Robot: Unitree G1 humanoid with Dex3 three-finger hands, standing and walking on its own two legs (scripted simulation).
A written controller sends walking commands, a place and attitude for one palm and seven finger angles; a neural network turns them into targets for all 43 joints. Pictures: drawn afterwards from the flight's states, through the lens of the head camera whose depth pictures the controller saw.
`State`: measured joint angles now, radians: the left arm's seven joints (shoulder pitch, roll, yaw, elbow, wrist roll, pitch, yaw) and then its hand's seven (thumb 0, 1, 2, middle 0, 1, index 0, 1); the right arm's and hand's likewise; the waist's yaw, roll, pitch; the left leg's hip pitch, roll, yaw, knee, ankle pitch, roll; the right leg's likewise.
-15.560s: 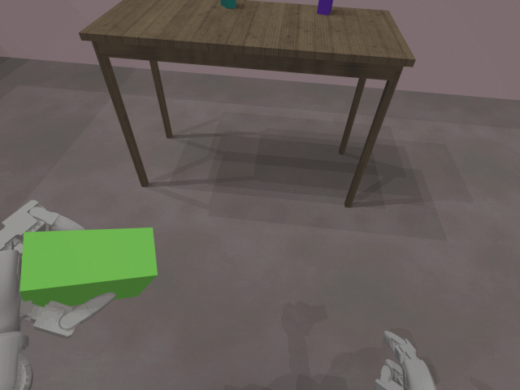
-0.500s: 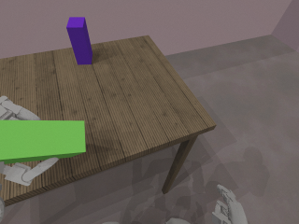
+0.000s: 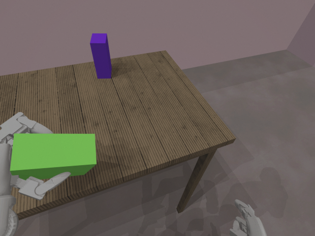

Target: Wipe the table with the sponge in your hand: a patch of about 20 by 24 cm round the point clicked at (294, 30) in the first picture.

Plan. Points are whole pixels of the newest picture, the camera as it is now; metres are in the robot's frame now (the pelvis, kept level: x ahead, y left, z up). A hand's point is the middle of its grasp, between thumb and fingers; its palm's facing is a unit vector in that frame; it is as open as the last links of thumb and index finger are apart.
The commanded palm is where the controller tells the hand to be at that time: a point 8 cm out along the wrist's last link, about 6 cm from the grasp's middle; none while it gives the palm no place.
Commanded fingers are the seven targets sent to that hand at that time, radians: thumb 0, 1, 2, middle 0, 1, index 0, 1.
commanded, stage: come to a stop and stand still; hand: left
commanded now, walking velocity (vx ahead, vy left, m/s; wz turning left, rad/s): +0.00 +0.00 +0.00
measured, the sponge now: (67, 157) +0.23 +0.20 +0.14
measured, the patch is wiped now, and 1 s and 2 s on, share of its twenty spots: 0.00 0.00 0.00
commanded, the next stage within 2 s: look again from close up in 1.00 s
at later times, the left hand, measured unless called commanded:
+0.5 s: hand (37, 151) +0.24 +0.26 +0.14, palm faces +0.23 -0.89 -0.38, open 10.2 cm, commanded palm +0.18 +0.32 +0.18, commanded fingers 0.00 0.10 1.30 -1.20 -1.60 -1.20 -1.60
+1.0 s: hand (6, 146) +0.24 +0.31 +0.15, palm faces +0.35 -0.85 -0.39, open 10.2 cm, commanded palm +0.17 +0.34 +0.18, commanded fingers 0.00 0.10 1.30 -1.20 -1.60 -1.20 -1.60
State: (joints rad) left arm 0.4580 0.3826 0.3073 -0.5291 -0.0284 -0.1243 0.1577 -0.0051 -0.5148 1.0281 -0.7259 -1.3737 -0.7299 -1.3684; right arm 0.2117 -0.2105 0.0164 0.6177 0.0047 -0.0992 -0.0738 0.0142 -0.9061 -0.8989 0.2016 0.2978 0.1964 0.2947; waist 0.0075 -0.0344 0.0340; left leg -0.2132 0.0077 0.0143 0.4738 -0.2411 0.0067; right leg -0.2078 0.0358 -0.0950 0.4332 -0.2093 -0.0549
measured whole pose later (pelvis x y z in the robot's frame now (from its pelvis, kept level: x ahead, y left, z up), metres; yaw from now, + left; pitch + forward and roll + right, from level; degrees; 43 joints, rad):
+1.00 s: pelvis +0.01 +0.07 +0.00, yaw -2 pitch -2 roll -2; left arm 0.40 0.40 0.37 -0.48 -0.02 -0.20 0.10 -0.01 -0.51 1.03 -0.73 -1.37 -0.73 -1.36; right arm 0.17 -0.16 0.03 0.56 0.01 -0.12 -0.01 0.01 -0.90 -0.90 0.20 0.30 0.20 0.30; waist 0.03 -0.04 0.10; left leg -0.20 -0.05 0.07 0.49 -0.27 0.09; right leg -0.19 -0.02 -0.04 0.42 -0.20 0.03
